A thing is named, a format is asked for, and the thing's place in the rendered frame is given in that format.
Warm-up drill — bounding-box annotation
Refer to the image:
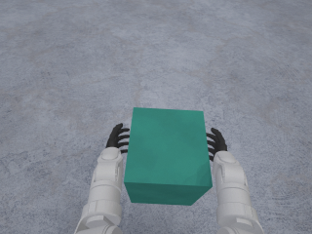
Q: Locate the carton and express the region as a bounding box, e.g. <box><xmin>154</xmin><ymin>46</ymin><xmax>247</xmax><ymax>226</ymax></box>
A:
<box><xmin>124</xmin><ymin>107</ymin><xmax>213</xmax><ymax>206</ymax></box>

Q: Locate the right robot hand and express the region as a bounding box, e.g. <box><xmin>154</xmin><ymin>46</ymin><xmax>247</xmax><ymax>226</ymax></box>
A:
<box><xmin>206</xmin><ymin>128</ymin><xmax>227</xmax><ymax>161</ymax></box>

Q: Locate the robot right forearm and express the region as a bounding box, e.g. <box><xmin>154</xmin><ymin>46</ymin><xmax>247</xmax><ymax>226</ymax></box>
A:
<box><xmin>212</xmin><ymin>150</ymin><xmax>265</xmax><ymax>234</ymax></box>

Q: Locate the left robot hand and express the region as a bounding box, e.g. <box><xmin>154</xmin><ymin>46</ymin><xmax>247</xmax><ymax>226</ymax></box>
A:
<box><xmin>105</xmin><ymin>123</ymin><xmax>130</xmax><ymax>154</ymax></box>

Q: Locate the robot left forearm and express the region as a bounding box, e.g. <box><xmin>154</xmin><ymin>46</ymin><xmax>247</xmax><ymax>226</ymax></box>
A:
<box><xmin>74</xmin><ymin>146</ymin><xmax>124</xmax><ymax>234</ymax></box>

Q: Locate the robot left upper arm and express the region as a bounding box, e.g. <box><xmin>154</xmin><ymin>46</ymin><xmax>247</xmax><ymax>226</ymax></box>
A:
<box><xmin>76</xmin><ymin>224</ymin><xmax>123</xmax><ymax>234</ymax></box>

